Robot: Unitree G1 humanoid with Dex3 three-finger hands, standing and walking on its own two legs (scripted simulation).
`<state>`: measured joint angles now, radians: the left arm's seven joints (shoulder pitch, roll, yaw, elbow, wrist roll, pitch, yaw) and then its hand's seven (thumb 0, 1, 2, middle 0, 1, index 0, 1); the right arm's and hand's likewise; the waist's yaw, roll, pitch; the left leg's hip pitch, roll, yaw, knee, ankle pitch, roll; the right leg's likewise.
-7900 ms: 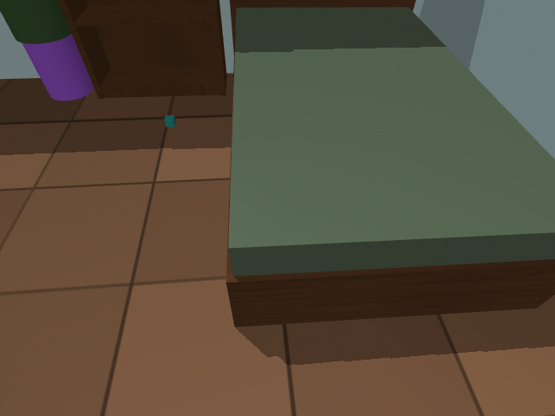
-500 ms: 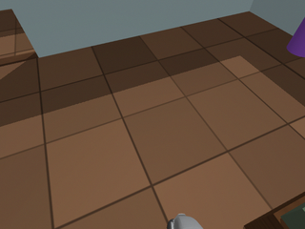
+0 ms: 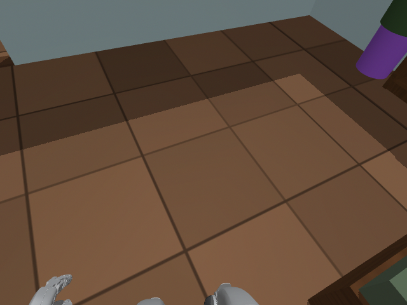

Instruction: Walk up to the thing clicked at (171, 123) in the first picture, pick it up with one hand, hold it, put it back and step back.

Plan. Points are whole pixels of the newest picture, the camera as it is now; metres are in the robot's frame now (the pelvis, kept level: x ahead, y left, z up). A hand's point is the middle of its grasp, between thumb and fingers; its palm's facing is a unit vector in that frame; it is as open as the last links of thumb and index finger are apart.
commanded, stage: walk up
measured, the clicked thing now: out of the picture +1.23 -1.53 -0.72
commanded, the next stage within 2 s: stand in 1.00 s
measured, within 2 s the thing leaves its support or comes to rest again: neither
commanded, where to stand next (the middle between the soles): +0.03 -0.01 m, yaw -4 degrees
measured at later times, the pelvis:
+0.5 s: pelvis -0.02 -0.02 +0.01, yaw -7 degrees
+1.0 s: pelvis -0.03 -0.01 +0.03, yaw -7 degrees
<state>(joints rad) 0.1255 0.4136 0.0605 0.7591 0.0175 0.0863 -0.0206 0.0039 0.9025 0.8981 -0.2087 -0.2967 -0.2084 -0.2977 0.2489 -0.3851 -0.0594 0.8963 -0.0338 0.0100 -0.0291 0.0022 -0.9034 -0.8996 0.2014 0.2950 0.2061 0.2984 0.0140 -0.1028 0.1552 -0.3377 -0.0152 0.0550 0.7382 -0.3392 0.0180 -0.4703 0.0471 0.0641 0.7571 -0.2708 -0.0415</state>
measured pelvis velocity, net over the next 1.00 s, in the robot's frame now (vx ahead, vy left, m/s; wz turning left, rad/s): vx -0.03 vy -0.01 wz -0.11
